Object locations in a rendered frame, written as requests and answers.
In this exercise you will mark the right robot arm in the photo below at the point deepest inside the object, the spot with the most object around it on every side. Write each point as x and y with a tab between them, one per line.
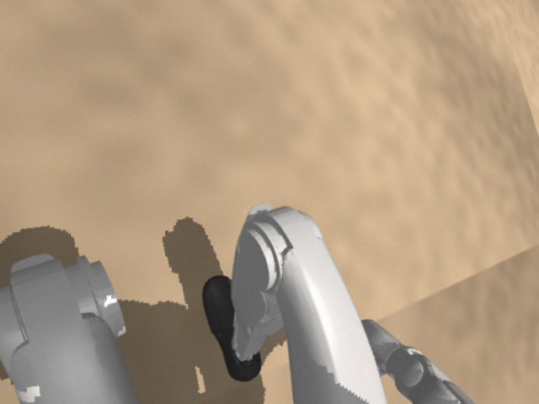
421	381

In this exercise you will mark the right robot foot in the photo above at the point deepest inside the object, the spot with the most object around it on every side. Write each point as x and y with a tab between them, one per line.
219	312

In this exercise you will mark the right robot hand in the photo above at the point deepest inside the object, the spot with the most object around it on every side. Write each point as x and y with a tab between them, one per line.
382	343

